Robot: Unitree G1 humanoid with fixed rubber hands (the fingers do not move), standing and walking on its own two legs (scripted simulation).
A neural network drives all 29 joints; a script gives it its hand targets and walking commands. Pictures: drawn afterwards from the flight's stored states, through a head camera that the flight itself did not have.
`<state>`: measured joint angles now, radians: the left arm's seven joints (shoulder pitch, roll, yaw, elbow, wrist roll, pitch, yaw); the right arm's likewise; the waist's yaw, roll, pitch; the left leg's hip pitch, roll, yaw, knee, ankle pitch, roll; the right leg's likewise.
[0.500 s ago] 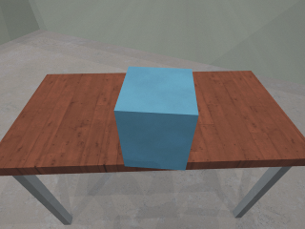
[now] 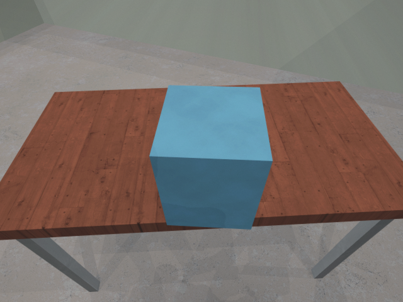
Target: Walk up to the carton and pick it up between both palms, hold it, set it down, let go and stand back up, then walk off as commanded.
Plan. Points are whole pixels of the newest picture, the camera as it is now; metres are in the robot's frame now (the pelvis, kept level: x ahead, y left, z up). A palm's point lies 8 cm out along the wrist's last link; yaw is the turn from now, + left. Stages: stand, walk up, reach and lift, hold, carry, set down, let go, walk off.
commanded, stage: walk up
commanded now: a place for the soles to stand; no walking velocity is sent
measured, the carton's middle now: (211, 159) +0.42 -0.01 +0.05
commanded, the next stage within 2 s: stand in 0.48 s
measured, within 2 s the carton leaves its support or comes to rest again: neither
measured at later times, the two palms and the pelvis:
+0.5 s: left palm out of the picture +0.10 +0.29 -0.12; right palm out of the picture +0.08 -0.30 -0.11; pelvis +0.00 +0.00 +0.00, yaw +0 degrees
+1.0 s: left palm (101, 291) +0.19 +0.23 -0.09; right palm out of the picture +0.14 -0.29 -0.10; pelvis -0.01 -0.02 -0.01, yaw +0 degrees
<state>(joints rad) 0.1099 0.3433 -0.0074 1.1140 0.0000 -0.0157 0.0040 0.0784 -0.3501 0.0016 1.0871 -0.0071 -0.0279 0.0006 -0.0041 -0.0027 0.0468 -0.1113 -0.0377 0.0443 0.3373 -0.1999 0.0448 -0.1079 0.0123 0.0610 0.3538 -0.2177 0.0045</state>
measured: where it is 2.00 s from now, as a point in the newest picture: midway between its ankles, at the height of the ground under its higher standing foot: outside the picture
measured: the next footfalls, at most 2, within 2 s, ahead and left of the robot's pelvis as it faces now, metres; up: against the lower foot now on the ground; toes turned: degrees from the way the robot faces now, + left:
none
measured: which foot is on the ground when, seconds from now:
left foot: down 0.00-1.00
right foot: down 0.00-1.00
